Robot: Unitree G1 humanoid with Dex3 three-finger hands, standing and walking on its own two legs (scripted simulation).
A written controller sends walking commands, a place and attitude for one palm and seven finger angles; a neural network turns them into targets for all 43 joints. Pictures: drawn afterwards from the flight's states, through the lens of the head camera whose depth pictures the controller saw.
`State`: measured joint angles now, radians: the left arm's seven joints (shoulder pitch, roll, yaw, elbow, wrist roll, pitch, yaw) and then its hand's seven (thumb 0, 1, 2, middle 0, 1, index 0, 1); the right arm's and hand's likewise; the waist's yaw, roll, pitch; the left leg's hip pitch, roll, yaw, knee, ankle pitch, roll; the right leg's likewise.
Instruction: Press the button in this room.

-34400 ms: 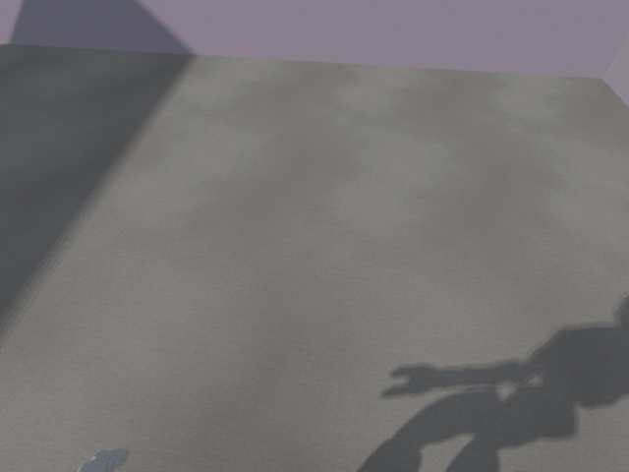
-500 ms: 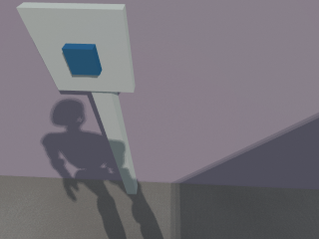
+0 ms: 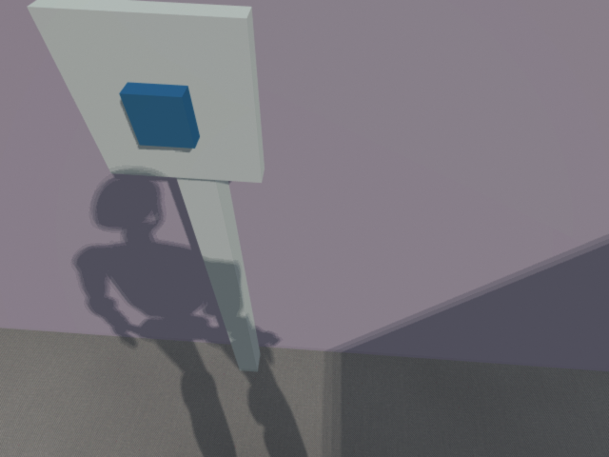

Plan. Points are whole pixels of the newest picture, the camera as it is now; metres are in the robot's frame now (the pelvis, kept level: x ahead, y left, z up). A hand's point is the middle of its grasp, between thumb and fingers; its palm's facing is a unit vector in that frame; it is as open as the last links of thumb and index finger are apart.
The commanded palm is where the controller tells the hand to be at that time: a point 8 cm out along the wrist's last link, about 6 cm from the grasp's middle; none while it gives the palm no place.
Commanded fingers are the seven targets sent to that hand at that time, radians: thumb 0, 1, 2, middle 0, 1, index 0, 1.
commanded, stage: raise the hand and make a fist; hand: left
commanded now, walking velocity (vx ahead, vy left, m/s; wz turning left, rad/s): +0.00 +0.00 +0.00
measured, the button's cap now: (163, 115) +0.44 +0.20 +0.22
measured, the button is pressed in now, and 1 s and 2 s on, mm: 0 0 0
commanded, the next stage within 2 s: aim a knuckle at the button in 1.94 s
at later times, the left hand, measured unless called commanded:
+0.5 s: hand out of the picture +0.10 +0.18 +0.04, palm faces +0.22 -0.97 -0.08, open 4.5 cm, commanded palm +0.10 +0.23 +0.04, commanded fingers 0.00 0.90 0.90 -1.00 -1.17 -1.00 -1.17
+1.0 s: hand (131, 381) +0.17 +0.19 +0.10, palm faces -0.01 -1.00 -0.08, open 3.1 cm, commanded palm +0.14 +0.25 +0.13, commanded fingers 0.00 0.90 0.90 -1.30 -1.50 -1.30 -1.50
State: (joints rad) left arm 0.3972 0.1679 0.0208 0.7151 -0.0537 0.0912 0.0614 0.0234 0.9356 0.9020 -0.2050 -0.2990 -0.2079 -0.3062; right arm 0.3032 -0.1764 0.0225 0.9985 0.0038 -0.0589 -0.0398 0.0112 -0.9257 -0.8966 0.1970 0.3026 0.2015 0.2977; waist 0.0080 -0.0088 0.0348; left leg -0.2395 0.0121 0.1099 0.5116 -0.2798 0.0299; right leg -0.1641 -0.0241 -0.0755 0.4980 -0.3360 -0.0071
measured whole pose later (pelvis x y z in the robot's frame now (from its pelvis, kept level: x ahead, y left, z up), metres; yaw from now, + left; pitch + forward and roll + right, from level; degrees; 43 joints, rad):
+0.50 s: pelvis -0.04 -0.05 -0.04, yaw +4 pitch +5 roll -1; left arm 0.56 0.22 0.21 -0.08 -0.30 -0.49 -0.26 0.03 0.90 0.90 -0.74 -0.88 -0.74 -0.89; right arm 0.17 -0.26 -0.02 0.55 0.03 -0.23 -0.07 0.01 -0.90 -0.90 0.19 0.30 0.20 0.30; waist 0.06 0.01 -0.08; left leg -0.61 0.06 -0.02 0.90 -0.38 -0.02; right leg -0.48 0.01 -0.19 0.87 -0.49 -0.08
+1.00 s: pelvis -0.02 -0.01 -0.01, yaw +2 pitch +1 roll -1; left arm 0.40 0.28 0.22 -0.22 -0.32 -0.10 -0.32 0.02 0.90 0.90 -1.28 -1.47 -1.28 -1.48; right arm 0.28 -0.29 0.01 0.63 0.06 -0.31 -0.09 0.01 -0.90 -0.90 0.20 0.30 0.20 0.30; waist 0.03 0.05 -0.05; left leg -0.37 0.03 0.06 0.66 -0.31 0.02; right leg -0.27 -0.01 -0.11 0.63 -0.38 -0.02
